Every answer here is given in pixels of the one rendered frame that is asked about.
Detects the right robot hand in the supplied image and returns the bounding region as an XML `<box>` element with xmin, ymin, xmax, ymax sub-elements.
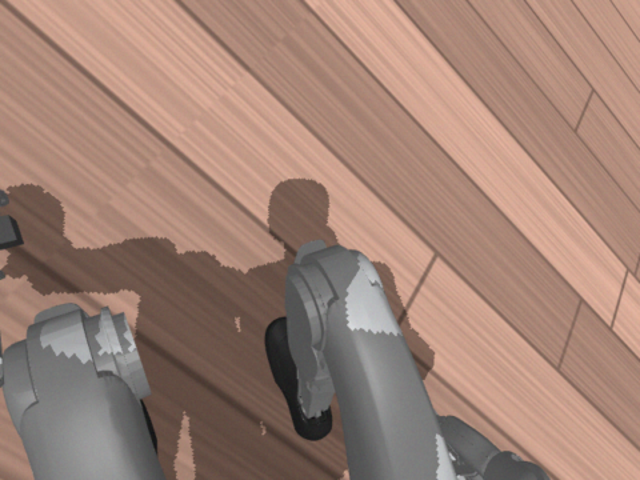
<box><xmin>434</xmin><ymin>409</ymin><xmax>501</xmax><ymax>480</ymax></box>

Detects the right robot arm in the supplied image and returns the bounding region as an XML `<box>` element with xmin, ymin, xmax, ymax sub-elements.
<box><xmin>483</xmin><ymin>451</ymin><xmax>551</xmax><ymax>480</ymax></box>

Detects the right robot foot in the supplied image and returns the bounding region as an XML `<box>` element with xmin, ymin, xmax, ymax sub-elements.
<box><xmin>265</xmin><ymin>317</ymin><xmax>332</xmax><ymax>441</ymax></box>

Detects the left robot foot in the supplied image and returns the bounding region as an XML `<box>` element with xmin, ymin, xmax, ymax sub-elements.
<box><xmin>140</xmin><ymin>399</ymin><xmax>158</xmax><ymax>457</ymax></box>

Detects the small box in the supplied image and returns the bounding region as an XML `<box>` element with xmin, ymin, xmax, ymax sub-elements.
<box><xmin>0</xmin><ymin>215</ymin><xmax>24</xmax><ymax>250</ymax></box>

